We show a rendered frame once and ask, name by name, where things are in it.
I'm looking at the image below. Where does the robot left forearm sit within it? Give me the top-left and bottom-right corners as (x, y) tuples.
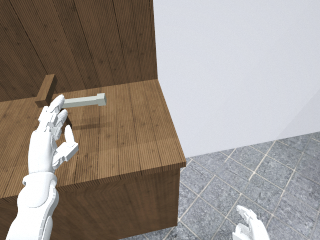
(6, 172), (59, 240)

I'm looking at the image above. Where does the counter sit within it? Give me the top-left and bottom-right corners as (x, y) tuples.
(0, 0), (187, 240)

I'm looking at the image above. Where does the robot left hand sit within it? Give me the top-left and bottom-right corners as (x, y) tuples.
(28, 94), (79, 174)

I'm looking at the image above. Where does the robot right hand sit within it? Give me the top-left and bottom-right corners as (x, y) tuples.
(232, 205), (270, 240)

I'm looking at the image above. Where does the tap lever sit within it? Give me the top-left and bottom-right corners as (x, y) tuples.
(62, 93), (107, 108)

